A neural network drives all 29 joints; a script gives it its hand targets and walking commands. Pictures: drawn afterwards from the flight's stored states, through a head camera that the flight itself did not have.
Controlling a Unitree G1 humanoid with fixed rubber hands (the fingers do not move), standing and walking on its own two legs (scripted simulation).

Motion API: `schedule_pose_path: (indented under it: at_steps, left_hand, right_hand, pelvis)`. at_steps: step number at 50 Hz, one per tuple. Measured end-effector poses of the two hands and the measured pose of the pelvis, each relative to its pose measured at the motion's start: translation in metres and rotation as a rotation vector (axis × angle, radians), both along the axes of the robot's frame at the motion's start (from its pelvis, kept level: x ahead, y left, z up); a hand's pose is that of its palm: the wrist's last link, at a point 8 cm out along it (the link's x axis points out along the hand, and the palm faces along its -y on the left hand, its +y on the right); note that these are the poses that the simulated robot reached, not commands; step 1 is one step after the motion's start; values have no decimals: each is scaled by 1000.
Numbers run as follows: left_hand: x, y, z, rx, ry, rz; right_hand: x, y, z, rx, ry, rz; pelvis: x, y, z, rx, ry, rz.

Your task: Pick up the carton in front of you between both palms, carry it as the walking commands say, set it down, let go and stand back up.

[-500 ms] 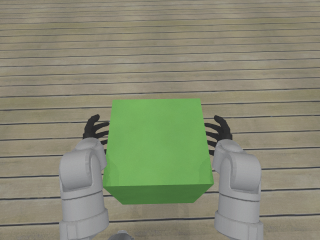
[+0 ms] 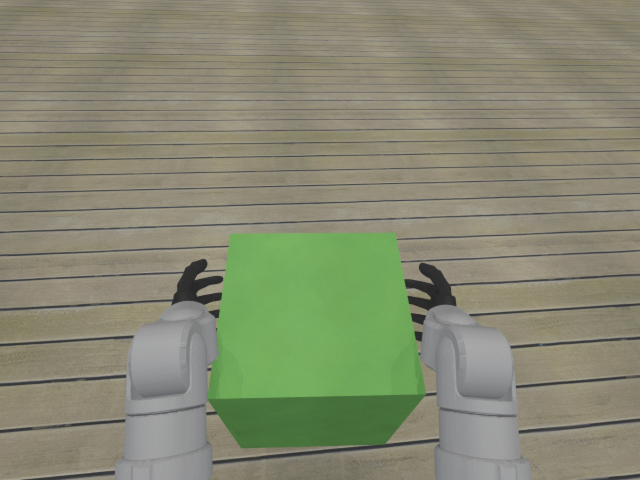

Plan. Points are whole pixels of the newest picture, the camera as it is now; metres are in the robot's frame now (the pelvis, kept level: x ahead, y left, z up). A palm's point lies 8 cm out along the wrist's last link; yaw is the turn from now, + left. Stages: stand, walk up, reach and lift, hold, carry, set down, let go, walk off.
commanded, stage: carry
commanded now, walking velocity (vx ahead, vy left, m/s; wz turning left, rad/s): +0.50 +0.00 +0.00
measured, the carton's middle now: (313, 347) +0.32 +0.00 -0.01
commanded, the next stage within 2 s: none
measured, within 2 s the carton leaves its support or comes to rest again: neither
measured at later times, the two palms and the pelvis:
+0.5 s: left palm (245, 163) +0.62 +0.12 +0.09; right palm (405, 168) +0.63 -0.17 +0.08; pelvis +0.33 -0.04 +0.00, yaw +2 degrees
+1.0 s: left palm (249, 84) +0.95 +0.14 +0.09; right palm (369, 87) +0.95 -0.14 +0.09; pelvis +0.64 -0.01 -0.01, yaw +1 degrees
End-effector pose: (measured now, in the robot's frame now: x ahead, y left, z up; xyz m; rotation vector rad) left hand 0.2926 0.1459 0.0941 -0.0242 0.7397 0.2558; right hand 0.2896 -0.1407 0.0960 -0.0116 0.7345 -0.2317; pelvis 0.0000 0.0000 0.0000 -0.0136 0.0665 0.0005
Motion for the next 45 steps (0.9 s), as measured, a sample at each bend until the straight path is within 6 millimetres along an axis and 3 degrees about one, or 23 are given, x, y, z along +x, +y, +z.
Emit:
schedule_pose_path:
  at_steps: [5, 10, 14, 18, 27, 33, 39, 45]
  left_hand:
    - [71, -13, -1, 14, -24, 13]
    - [146, -32, -22, 49, -1, 23]
    - [185, -37, -34, 52, 99, 44]
    - [226, -35, -31, 41, 115, 64]
    - [354, -24, -1, 28, -10, 44]
    - [453, -1, -12, 5, -59, 17]
    - [521, 7, -27, -12, 75, 6]
    - [592, 6, -16, -21, 37, 14]
  right_hand:
    - [76, -12, -3, 4, -22, 17]
    - [155, -31, -33, 30, 2, 34]
    - [199, -36, -47, 37, 104, 49]
    - [243, -34, -43, 35, 121, 58]
    - [365, -22, -11, 23, -3, 38]
    - [456, 1, -14, -18, -42, 8]
    - [517, 10, -27, -29, 100, -24]
    - [591, 9, -13, -20, 66, -32]
  pelvis:
    - [77, -16, -11, 6, -3, 6]
    - [153, -37, -31, -11, -14, 29]
    - [193, -46, -18, 5, -1, 53]
    - [235, -50, -5, 20, 7, 52]
    - [356, -32, -2, 24, 10, 40]
    - [452, -4, -27, 34, -7, 11]
    - [517, 10, -8, 4, 6, -11]
    - [581, 7, 1, -12, 9, 3]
